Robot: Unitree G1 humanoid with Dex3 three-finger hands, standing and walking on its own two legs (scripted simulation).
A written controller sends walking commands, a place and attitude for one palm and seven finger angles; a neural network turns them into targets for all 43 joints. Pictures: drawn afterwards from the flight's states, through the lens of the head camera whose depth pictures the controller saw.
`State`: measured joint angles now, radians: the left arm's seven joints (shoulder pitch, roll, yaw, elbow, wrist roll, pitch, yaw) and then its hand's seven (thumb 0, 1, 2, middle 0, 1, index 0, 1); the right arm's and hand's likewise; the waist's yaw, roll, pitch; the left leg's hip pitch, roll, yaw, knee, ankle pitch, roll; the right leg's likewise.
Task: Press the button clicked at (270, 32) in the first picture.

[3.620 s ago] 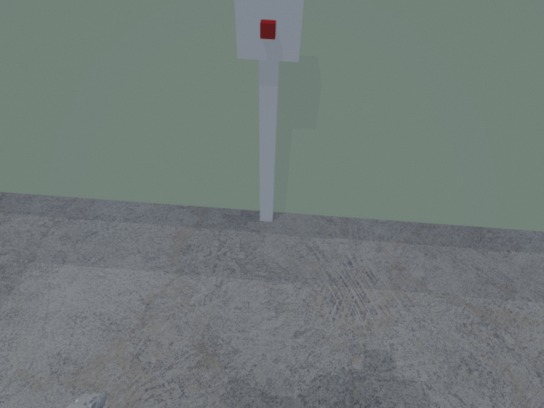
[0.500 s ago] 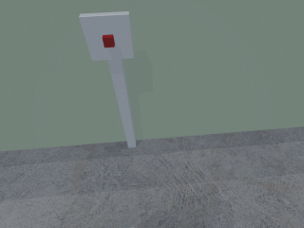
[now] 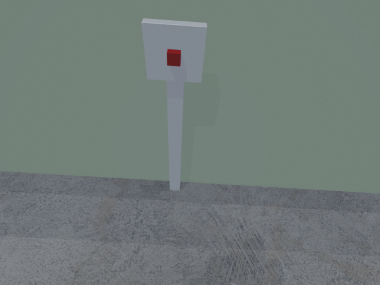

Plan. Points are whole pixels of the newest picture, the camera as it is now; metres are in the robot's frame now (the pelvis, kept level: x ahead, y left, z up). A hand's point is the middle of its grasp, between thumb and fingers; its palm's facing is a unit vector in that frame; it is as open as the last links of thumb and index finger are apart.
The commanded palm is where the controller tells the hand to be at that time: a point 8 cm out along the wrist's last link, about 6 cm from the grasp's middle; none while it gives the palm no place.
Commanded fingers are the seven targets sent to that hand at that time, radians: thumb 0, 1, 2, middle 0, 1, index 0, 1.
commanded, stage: take the last steps up to it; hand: left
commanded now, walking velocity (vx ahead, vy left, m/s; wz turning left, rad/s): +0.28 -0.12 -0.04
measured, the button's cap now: (174, 57) +0.70 +0.10 +0.11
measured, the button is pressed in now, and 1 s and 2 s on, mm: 0 0 0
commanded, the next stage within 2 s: come to a stop and stand still in 0.34 s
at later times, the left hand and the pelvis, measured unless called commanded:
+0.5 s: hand out of the picture +0.14 +0.12 -0.20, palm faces +0.07 -0.99 -0.10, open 7.3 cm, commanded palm none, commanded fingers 0.00 0.90 0.90 -0.20 -0.30 -0.20 -0.30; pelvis +0.17 -0.03 -0.02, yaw +1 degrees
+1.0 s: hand (156, 245) +0.25 +0.10 -0.16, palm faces +0.03 -0.95 -0.30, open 7.4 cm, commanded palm none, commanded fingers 0.00 0.90 0.90 -0.20 -0.30 -0.20 -0.30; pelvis +0.18 -0.10 -0.01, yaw -1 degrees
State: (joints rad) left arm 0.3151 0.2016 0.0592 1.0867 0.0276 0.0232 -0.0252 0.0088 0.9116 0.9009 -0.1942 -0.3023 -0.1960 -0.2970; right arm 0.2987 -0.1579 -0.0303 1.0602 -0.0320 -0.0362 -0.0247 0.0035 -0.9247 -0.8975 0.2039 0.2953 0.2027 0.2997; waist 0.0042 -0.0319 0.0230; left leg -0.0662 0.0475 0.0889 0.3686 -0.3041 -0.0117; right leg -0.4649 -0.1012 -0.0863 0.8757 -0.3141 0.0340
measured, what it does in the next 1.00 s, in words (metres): walks ahead: right foot, then left foot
